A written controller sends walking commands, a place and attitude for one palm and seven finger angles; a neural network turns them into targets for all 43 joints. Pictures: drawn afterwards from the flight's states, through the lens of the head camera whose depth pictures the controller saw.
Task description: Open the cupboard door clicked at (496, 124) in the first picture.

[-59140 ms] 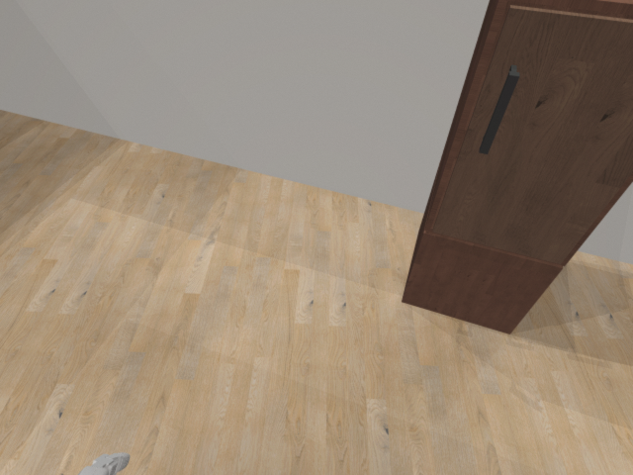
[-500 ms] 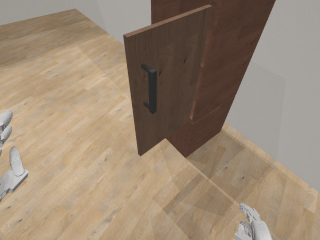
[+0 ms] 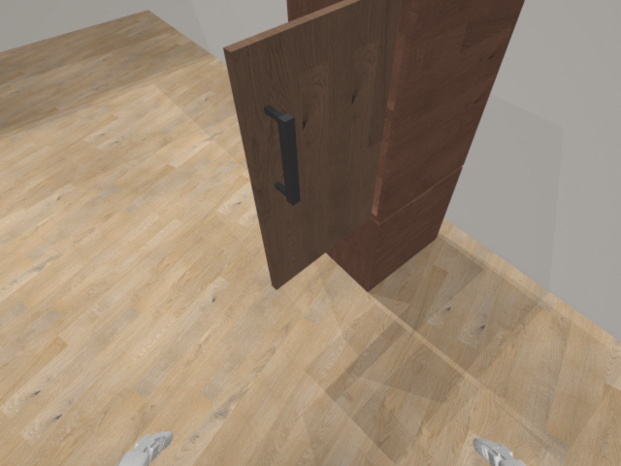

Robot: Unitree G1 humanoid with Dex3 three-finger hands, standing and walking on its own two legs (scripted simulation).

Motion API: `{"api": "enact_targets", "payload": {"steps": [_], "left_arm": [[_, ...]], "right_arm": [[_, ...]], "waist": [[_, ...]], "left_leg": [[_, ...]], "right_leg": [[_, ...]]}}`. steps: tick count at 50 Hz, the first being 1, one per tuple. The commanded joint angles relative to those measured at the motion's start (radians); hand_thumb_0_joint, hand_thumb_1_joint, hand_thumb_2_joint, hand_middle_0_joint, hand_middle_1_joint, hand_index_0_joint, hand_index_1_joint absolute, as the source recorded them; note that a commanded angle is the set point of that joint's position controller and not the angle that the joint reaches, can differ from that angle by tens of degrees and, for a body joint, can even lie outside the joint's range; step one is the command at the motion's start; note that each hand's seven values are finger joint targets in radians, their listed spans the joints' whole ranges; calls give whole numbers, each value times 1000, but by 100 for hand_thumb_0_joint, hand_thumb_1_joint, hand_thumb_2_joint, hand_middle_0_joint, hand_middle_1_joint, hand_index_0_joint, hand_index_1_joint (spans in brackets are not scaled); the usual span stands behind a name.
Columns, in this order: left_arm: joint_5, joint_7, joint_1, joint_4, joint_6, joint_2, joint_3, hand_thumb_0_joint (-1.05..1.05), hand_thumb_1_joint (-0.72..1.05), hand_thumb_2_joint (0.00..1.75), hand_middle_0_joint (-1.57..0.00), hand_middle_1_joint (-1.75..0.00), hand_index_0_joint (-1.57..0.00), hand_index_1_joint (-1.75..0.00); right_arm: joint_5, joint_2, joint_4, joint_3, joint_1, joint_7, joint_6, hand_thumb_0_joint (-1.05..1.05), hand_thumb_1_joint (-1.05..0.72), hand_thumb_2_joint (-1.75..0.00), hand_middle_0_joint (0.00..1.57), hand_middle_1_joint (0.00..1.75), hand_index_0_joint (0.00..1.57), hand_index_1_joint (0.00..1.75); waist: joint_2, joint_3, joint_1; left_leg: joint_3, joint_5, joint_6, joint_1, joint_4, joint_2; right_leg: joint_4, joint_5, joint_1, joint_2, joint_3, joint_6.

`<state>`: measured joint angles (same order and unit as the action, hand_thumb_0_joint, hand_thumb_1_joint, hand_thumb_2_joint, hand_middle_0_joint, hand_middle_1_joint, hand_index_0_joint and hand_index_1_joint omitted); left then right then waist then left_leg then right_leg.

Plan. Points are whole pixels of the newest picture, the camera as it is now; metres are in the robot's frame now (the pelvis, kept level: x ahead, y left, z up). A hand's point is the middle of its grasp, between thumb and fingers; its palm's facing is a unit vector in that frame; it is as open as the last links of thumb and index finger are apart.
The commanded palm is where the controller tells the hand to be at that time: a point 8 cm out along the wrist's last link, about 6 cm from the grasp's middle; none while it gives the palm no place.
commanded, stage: let the arm hang, fingers relaxed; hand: left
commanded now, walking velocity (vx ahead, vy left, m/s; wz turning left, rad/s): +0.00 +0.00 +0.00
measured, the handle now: (282, 158) +0.56 +0.07 +0.07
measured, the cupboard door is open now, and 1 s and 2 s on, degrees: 93 93 93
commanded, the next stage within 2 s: look to check the result in 0.86 s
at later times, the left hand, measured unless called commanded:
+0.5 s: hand out of the picture -0.01 +0.16 -0.16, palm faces +0.04 -0.97 -0.23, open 7.3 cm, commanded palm none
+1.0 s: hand out of the picture +0.00 +0.14 -0.16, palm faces +0.06 -0.98 -0.17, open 7.3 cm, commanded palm none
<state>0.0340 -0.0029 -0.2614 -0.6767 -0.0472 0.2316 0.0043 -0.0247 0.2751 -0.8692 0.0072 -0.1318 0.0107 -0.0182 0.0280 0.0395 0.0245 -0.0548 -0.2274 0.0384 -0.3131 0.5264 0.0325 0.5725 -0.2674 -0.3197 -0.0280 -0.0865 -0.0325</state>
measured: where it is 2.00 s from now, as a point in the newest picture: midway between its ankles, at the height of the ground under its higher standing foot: outside the picture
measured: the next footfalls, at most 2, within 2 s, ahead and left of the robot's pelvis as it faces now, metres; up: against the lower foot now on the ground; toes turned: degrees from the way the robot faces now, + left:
none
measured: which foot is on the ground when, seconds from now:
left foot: down 0.00-1.00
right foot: down 0.00-1.00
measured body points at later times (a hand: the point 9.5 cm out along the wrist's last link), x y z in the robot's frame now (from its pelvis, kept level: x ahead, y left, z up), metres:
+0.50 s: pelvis +0.01 -0.02 +0.01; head +0.01 -0.04 +0.46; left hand -0.01 +0.21 -0.14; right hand -0.02 -0.22 -0.16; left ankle +0.03 +0.10 -0.73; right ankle +0.02 -0.10 -0.73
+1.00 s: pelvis +0.02 -0.02 +0.01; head +0.03 -0.02 +0.46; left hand +0.00 +0.19 -0.15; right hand +0.00 -0.22 -0.15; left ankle +0.03 +0.10 -0.73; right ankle +0.02 -0.10 -0.73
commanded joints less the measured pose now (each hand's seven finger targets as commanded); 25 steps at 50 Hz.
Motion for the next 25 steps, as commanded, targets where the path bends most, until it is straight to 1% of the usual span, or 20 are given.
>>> {"api": "enact_targets", "payload": {"steps": [1,2,3,5,6,7,8,9,10,12,14,15,16,17,21,22,23,24,25], "left_arm": [[-12,21,31,-47,49,127,29,0,90,90,-20,-30,-20,-30],[-15,22,16,-92,50,120,26,0,90,90,-20,-30,-20,-30],[-15,26,-3,-133,51,124,26,0,90,90,-20,-30,-20,-30],[-18,28,-34,-202,53,93,36,0,90,90,-20,-30,-20,-30],[-20,29,-41,-231,54,92,36,0,90,90,-20,-30,-20,-30],[-23,28,-44,-258,55,95,31,0,90,90,-20,-30,-20,-30],[-23,29,-40,-276,57,93,31,0,90,90,-20,-30,-20,-30],[-24,28,-34,-297,57,86,29,0,90,90,-20,-30,-20,-30],[-26,27,-31,-316,57,83,25,0,90,90,-20,-30,-20,-30],[-27,28,-31,-349,56,72,23,0,90,90,-20,-30,-20,-30],[-27,30,-40,-376,57,59,19,0,90,90,-20,-30,-20,-30],[-28,31,-42,-384,56,52,19,0,90,90,-20,-30,-20,-30],[-28,32,-48,-394,56,46,20,0,90,90,-20,-30,-20,-30],[-28,33,-53,-401,55,43,20,0,90,90,-20,-30,-20,-30],[-30,37,-77,-425,56,25,20,0,90,90,-20,-30,-20,-30],[-30,38,-80,-427,57,21,21,0,90,90,-20,-30,-20,-30],[-29,40,-88,-430,57,15,22,0,90,90,-20,-30,-20,-30],[-30,41,-88,-433,57,11,20,0,90,90,-20,-30,-20,-30],[-29,41,-91,-436,57,5,20,0,90,90,-20,-30,-20,-30]], "right_arm": [[-3,60,-3,-13,-46,-11,10,0,-90,-90,20,30,20,30],[-4,55,-20,-10,-40,-14,12,0,-90,-90,20,30,20,30],[-1,54,-34,-7,-43,-16,14,0,-90,-90,20,30,20,30],[-4,29,-70,-8,-61,-23,19,0,-90,-90,20,30,20,30],[-4,21,-85,-8,-74,-24,21,0,-90,-90,20,30,20,30],[-2,19,-102,-7,-85,-26,24,0,-90,-90,20,30,20,30],[0,18,-113,-8,-105,-28,28,0,-90,-90,20,30,20,30],[0,10,-130,-10,-125,-29,30,0,-90,-90,20,30,20,30],[0,4,-146,-9,-143,-30,32,0,-90,-90,20,30,20,30],[0,-5,-174,-10,-181,-32,35,0,-90,-90,20,30,20,30],[0,-17,-196,-9,-207,-34,36,0,-90,-90,20,30,20,30],[0,-22,-208,-8,-222,-36,37,0,-90,-90,20,30,20,30],[-1,-27,-214,-7,-230,-37,36,0,-90,-90,20,30,20,30],[0,-30,-222,-6,-238,-38,35,0,-90,-90,20,30,20,30],[0,-51,-245,-2,-252,-41,30,0,-90,-90,20,30,20,30],[0,-54,-248,-2,-257,-42,29,0,-90,-90,20,30,20,30],[1,-56,-250,-2,-255,-42,29,0,-90,-90,20,30,20,30],[1,-64,-255,-1,-256,-43,29,0,-90,-90,20,30,20,30],[0,-70,-260,-1,-258,-44,28,0,-90,-90,20,30,20,30]], "waist": [[-29,-98,-6],[57,-88,-14],[89,-84,-24],[148,-80,-31],[160,-74,-32],[157,-68,-32],[109,-54,-28],[78,-41,-22],[44,-13,-20],[-1,14,-14],[-49,28,-10],[-50,35,-10],[-66,43,-11],[-61,43,-12],[-66,45,-20],[-79,44,-18],[-72,53,-24],[-71,57,-21],[-55,62,-21]], "left_leg": [[123,128,-8,107,-81,-92],[135,118,-6,89,-113,-106],[146,102,-5,66,-130,-112],[142,49,-9,32,-149,-112],[141,28,-10,24,-154,-110],[136,15,-13,26,-152,-106],[135,10,-14,37,-146,-110],[131,-1,-16,40,-147,-109],[126,-15,-16,47,-148,-104],[118,-23,-15,61,-146,-101],[108,-6,-14,81,-144,-102],[108,-7,-12,78,-146,-102],[105,-5,-11,81,-149,-103],[105,-1,-11,79,-154,-104],[101,23,-8,78,-167,-108],[103,28,-8,75,-171,-109],[101,33,-7,76,-170,-108],[101,37,-7,74,-171,-109],[100,35,-8,75,-175,-109]], "right_leg": [[-184,43,44,-122,171,-44],[-183,30,68,-104,163,-34],[-193,22,105,-93,153,-25],[-211,23,154,-94,147,-28],[-222,15,164,-96,150,-31],[-239,1,163,-101,154,-34],[-259,-19,152,-102,150,-35],[-276,-43,139,-106,157,-35],[-295,-79,113,-110,161,-37],[-320,-127,80,-111,165,-38],[-330,-137,60,-110,157,-35],[-333,-144,60,-108,160,-35],[-332,-143,54,-106,155,-34],[-330,-139,59,-105,154,-32],[-313,-96,81,-99,141,-28],[-308,-86,85,-94,141,-26],[-307,-82,82,-93,137,-26],[-307,-74,84,-95,139,-26],[-304,-71,79,-94,139,-26]]}}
